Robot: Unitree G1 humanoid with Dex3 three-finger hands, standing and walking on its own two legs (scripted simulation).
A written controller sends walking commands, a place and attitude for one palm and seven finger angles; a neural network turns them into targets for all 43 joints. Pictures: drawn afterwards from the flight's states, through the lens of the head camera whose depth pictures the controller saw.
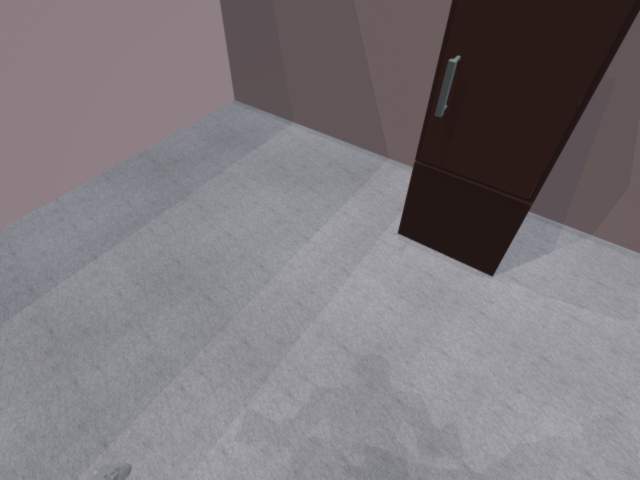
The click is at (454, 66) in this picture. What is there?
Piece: cupboard door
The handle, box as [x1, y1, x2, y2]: [434, 56, 460, 117]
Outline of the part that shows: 460,56 456,56 448,61 434,115 440,117 446,108 445,103 456,62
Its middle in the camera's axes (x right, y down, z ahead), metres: +0.39 -0.46 +1.18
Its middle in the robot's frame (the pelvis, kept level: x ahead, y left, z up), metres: +1.21 -0.33 -0.05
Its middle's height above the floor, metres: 0.72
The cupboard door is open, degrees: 0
